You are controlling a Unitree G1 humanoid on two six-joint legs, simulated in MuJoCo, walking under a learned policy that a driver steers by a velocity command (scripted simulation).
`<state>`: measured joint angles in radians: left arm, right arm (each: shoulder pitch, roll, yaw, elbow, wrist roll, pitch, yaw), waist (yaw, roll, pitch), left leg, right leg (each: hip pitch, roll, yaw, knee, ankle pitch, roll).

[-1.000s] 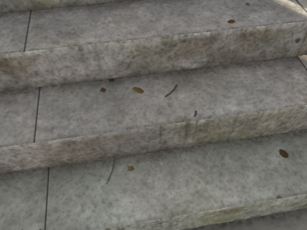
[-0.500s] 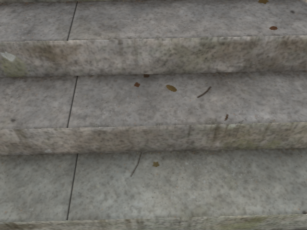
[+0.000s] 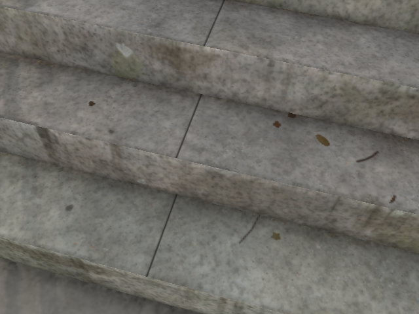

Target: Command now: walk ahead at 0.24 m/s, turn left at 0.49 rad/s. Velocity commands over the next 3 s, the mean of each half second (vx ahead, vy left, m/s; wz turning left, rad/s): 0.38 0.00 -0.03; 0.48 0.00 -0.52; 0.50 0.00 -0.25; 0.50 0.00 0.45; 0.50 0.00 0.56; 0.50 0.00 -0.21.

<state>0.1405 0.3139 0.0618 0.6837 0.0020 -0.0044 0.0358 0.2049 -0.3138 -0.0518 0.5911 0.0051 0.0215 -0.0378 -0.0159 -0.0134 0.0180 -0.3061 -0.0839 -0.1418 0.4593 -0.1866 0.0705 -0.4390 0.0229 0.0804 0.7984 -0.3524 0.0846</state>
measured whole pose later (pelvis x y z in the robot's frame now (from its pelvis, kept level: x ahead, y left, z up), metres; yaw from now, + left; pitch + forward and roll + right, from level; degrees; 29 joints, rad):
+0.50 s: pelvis +0.12 +0.01 -0.01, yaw -4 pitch +2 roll +0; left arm 0.39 0.28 0.05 0.74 -0.02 -0.04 0.03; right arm 0.06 -0.26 -0.03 0.57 -0.01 -0.09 0.00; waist 0.08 0.00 0.02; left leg -0.35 -0.04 -0.01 0.46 -0.15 0.01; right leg -0.15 0.01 0.18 0.56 -0.41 0.01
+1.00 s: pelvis +0.26 -0.04 -0.02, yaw -21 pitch +2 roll +0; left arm 0.21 0.27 0.03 0.59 0.03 -0.01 0.01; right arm 0.18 -0.28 -0.02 0.70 0.00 -0.07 0.00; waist 0.01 0.04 0.00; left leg -0.50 0.05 0.01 1.43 -0.46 -0.03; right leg -0.33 0.07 -0.05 0.62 -0.33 -0.10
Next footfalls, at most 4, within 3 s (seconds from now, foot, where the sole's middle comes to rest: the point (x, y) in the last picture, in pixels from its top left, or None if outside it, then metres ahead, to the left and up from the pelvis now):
0.12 right None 0.06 -0.13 -0.78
0.48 left None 0.22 0.11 -0.78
0.92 right None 0.28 -0.12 -0.78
1.34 left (226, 256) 0.57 -0.06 -0.59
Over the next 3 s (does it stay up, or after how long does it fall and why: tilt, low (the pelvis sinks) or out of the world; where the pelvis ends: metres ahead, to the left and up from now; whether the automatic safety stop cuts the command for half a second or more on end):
stays up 1.24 -0.20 0.58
